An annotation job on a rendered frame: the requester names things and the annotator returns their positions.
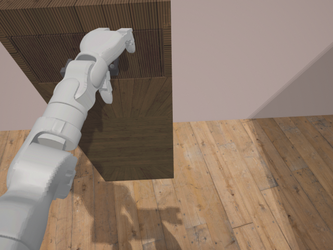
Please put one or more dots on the cabinet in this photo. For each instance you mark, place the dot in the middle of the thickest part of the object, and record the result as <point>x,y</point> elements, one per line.
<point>131,138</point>

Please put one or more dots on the handle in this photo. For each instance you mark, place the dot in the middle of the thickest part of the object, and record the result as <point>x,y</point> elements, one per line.
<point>113,71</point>

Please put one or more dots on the drawer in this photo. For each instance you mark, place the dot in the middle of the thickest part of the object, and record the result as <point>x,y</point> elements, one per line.
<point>47,54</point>

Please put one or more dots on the robot left hand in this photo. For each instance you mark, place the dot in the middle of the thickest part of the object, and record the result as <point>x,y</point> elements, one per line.
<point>109,45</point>

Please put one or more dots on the left robot upper arm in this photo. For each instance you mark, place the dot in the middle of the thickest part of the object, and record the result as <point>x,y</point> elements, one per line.
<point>43,174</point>

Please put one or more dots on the left robot forearm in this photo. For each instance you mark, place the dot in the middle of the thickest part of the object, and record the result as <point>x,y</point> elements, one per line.
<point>61,123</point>

